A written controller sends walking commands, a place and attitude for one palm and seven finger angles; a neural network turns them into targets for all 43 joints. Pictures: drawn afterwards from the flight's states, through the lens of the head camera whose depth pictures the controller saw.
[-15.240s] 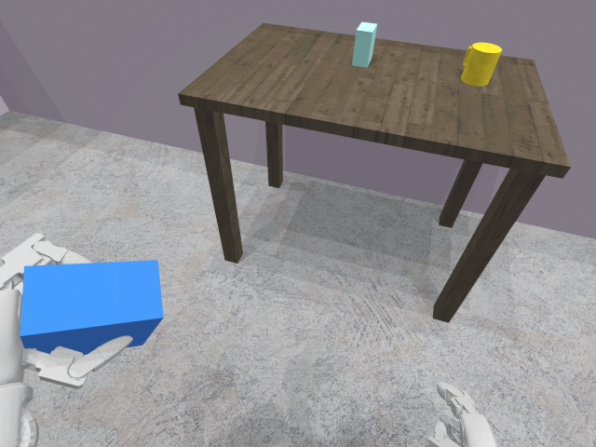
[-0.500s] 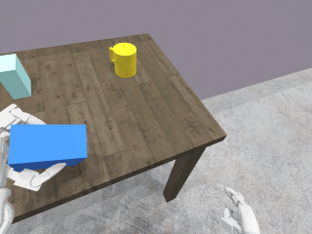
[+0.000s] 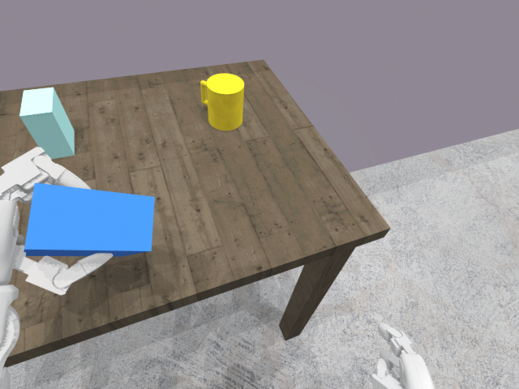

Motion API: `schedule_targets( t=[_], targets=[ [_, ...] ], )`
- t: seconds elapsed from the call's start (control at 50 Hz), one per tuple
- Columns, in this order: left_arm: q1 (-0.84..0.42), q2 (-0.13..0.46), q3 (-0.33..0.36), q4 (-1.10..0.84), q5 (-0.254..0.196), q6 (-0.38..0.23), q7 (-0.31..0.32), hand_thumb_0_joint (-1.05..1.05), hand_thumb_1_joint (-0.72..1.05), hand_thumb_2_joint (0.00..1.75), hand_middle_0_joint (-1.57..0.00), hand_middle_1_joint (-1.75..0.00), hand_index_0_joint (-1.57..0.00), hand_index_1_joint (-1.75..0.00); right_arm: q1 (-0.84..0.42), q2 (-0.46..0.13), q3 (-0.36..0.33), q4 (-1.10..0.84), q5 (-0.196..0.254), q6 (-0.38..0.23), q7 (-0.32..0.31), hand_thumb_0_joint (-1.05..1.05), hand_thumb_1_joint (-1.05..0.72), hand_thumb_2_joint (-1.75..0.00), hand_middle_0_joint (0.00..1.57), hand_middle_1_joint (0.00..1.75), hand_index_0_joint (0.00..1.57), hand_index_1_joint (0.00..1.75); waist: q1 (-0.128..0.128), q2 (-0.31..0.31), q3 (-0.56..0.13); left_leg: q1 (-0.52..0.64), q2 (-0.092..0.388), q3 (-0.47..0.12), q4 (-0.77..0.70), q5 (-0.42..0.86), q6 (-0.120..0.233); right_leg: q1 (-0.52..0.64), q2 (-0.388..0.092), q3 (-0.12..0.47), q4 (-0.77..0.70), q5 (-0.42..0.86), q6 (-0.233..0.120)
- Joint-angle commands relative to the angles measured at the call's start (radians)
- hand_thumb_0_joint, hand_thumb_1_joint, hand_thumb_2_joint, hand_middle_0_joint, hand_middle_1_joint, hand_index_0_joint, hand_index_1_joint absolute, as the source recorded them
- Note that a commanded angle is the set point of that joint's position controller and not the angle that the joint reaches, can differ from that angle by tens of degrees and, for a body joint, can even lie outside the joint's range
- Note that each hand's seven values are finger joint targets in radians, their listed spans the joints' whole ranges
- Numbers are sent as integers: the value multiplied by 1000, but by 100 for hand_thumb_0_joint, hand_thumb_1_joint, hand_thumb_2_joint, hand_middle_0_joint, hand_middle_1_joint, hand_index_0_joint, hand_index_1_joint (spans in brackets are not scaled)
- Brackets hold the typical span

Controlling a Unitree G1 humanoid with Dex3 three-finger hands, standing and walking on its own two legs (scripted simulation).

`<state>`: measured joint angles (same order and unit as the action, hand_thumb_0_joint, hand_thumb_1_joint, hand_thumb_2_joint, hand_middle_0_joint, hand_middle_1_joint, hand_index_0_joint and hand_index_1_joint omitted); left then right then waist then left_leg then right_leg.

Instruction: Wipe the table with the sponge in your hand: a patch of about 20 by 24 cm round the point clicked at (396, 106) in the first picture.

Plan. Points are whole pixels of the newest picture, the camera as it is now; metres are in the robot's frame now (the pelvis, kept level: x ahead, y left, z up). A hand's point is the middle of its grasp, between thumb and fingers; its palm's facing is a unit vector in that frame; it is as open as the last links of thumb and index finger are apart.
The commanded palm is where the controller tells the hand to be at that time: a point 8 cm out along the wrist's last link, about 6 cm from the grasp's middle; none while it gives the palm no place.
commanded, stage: turn the palm down, sponge in hand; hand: left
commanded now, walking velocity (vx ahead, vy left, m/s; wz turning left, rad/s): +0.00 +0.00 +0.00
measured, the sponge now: (103, 228) +0.25 +0.22 +0.16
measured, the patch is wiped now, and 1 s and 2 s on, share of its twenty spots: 0.00 0.00 0.00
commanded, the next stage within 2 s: none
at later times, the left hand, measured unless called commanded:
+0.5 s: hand (41, 237) +0.21 +0.26 +0.19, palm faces +0.52 -0.53 -0.67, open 9.9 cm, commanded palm +0.17 +0.26 +0.20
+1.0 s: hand (74, 231) +0.24 +0.25 +0.16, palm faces +0.21 -0.35 -0.91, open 9.9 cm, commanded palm +0.20 +0.24 +0.22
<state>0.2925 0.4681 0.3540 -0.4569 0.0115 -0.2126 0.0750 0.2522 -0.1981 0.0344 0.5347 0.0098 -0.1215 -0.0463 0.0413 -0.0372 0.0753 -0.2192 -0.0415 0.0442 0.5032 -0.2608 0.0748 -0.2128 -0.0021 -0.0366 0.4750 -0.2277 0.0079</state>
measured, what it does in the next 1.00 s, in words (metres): shifts its weight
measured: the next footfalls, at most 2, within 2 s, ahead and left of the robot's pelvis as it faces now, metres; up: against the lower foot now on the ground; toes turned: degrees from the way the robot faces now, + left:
none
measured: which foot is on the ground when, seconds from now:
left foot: down 0.00-1.00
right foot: down 0.00-1.00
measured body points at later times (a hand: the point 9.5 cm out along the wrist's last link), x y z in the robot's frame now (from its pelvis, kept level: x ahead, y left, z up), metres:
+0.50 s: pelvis -0.02 -0.07 -0.01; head -0.03 -0.10 +0.44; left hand +0.18 +0.28 +0.22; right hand +0.20 -0.28 -0.10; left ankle +0.01 +0.06 -0.74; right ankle +0.01 -0.13 -0.74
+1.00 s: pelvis +0.01 -0.07 -0.02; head +0.02 -0.11 +0.43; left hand +0.23 +0.26 +0.20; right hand +0.21 -0.32 -0.12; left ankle +0.01 +0.07 -0.74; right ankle +0.01 -0.13 -0.74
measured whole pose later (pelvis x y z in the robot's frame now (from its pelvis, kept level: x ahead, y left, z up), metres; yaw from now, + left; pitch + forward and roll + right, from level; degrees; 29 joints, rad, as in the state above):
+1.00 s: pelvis +0.01 -0.07 -0.02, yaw +0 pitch +2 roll +1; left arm 0.27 0.71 0.33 -0.34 0.31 0.31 -0.05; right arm 0.17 -0.33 -0.01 0.57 0.06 0.06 -0.09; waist 0.08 0.09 -0.03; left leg -0.35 -0.02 -0.03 0.69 -0.37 -0.01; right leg -0.37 0.05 -0.04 0.72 -0.39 -0.07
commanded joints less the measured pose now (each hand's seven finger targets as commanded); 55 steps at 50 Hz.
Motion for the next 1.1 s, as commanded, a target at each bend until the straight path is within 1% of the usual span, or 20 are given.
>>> schedule_targets(
  t=[0.0, 0.04, 0.06, 0.12, 0.16, 0.22, 0.24, 0.3, 0.34, 0.4, 0.44, 0.5, 0.54, 0.6, 0.64, 0.66, 0.74, 0.86, 0.96, 1.08],
  targets=[
    [-341, 209, 156, 33, -2, 74, -7, 0, 10, 130, -120, -160, -120, -160, -111, -207, -88, -67, -38, -41, 49, 0, -90, -90, 20, 30, 20, 30, 6, 197, -286, 171, 119, -183, -73, 520, -184, -114, 50, -35, 103, 69, -49],
    [-270, 89, 73, 76, -100, 217, -76, 0, 10, 130, -120, -160, -120, -160, -167, -198, -68, -86, -6, -37, 45, 0, -90, -90, 20, 30, 20, 30, 36, 272, -269, 216, 93, -150, -71, 499, -164, -128, 30, -2, 85, 38, -58],
    [-282, 88, 36, 15, -109, 259, -96, 0, 10, 130, -120, -160, -120, -160, -160, -202, -65, -84, -3, -34, 45, 0, -90, -90, 20, 30, 20, 30, 51, 188, -258, 174, 86, -134, -68, 504, -149, -81, 14, -32, 71, 95, -57],
    [-212, 157, -7, -80, 18, 337, -123, 0, 10, 130, -120, -160, -120, -160, -204, -204, -50, -128, 4, -7, 57, 0, -90, -90, 20, 30, 20, 30, 35, 61, -230, 81, 73, -103, -44, 408, -95, -50, 21, -46, 46, 161, -49],
    [-186, 175, -5, -198, 93, 300, -86, 0, 10, 130, -120, -160, -120, -160, -239, -179, -38, -155, 1, 17, 62, 0, -90, -90, 20, 30, 20, 30, 22, 48, -230, 51, 71, -116, -61, 244, -89, -62, 32, -47, 66, 100, -51],
    [-179, 302, 175, -237, 69, 171, -11, 0, 10, 130, -120, -160, -120, -160, -235, -178, -48, -145, -21, 23, 36, 0, -90, -90, 20, 30, 20, 30, 22, -15, -271, 11, 64, -118, -62, 61, -68, -78, 43, -37, 65, 9, -42],
    [-217, 405, 282, -252, 46, 144, 12, 0, 10, 130, -120, -160, -120, -160, -254, -180, -42, -136, -11, 23, 27, 0, -90, -90, 20, 30, 20, 30, 34, 3, -291, 1, 58, -105, -66, -13, -65, -65, 50, -18, 50, -38, -42],
    [-318, 341, 232, -147, 57, 96, 80, 0, 10, 130, -120, -160, -120, -160, -217, -152, -46, -84, -18, 20, 6, 0, -90, -90, 20, 30, 20, 30, 19, 116, -244, -30, 45, -84, -38, -37, -63, -85, 35, -8, 31, -66, -40],
    [-363, 384, 227, -37, 103, 150, 103, 0, 10, 130, -120, -160, -120, -160, -210, -164, -45, -52, -3, 27, 6, 0, -90, -90, 20, 30, 20, 30, 3, 246, -171, -57, 36, -66, -29, -98, -63, -118, 25, 13, 5, -110, -47],
    [-392, 360, 102, 76, 148, 281, 56, 0, 10, 130, -120, -160, -120, -160, -225, -183, -43, -59, 1, 49, -13, 0, -90, -90, 20, 30, 20, 30, -10, 280, -153, -90, 17, -40, 7, -92, -52, -95, -14, 54, -37, -144, -41],
    [-410, 350, 17, 142, 169, 382, -14, 0, 10, 130, -120, -160, -120, -160, -268, -187, -28, -79, 27, 62, -23, 0, -90, -90, 20, 30, 20, 30, -23, 219, -114, -107, 11, -25, 36, -95, -52, -106, -30, 110, -85, -234, -36],
    [-454, 379, -42, 105, 195, 408, -119, 0, 10, 130, -120, -160, -120, -160, -276, -193, -31, -109, 34, 69, -44, 0, -90, -90, 20, 30, 20, 30, -24, 37, -123, -156, 27, -49, 83, -82, -52, -69, -89, 216, -131, -344, -1],
    [-450, 432, 19, 65, 197, 354, -156, 0, 10, 130, -120, -160, -120, -160, -314, -175, -27, -124, 42, 61, -46, 0, -90, -90, 20, 30, 20, 30, -10, -45, -128, -181, 34, -65, 118, -70, -59, -48, -115, 279, -137, -375, 16],
    [-350, 511, 173, -28, 169, 219, -141, 0, 10, 130, -120, -160, -120, -160, -269, -162, -50, -119, 15, 60, -47, 0, -90, -90, 20, 30, 20, 30, 43, -108, -278, -225, 41, -96, 159, -31, -68, 62, -155, 297, -56, -181, 39],
    [-223, 622, 330, -64, 160, 185, -86, 0, 10, 130, -120, -160, -120, -160, -263, -154, -56, -115, 14, 53, -37, 0, -90, -90, 20, 30, 20, 30, 90, -15, -331, -235, 41, -102, 185, 3, -85, 108, -162, 334, -12, -49, 25],
    [-242, 540, 276, -116, 160, 179, -56, 0, 10, 130, -120, -160, -120, -160, -251, -137, -58, -117, 13, 61, -30, 0, -90, -90, 20, 30, 20, 30, 83, 16, -353, -251, 39, -100, 192, 20, -87, 121, -173, 319, 20, 31, 24],
    [-111, 523, 292, -1, 190, 285, 45, 0, 10, 130, -120, -160, -120, -160, -212, -182, -81, -94, 28, 89, -11, 0, -90, -90, 20, 30, 20, 30, 74, 167, -260, -243, 33, -89, 202, 61, -91, 41, -143, 334, 47, 195, 0],
    [-172, 505, 132, 23, 271, 505, -39, 0, 10, 130, -120, -160, -120, -160, -232, -226, -72, -141, 47, 137, -44, 0, -90, -90, 20, 30, 20, 30, 26, -76, -241, -242, 37, -74, 190, 69, -50, 38, -136, 248, 72, 306, 60],
    [-214, 497, 87, -252, 330, 409, -119, 0, 10, 130, -120, -160, -120, -160, -257, -180, -50, -197, 43, 91, -64, 0, -90, -90, 20, 30, 20, 30, 33, 17, -384, -76, 31, -57, 174, 235, -26, 44, -84, 175, 104, 411, 31],
    [-148, 540, 201, -252, 436, 392, 20, 0, 10, 130, -120, -160, -120, -160, -223, -165, -55, -150, 21, 76, -56, 0, -90, -90, 20, 30, 20, 30, 72, 171, -344, -24, 45, -63, 102, 336, -42, -16, -20, 57, 96, 262, -30]
  ],
)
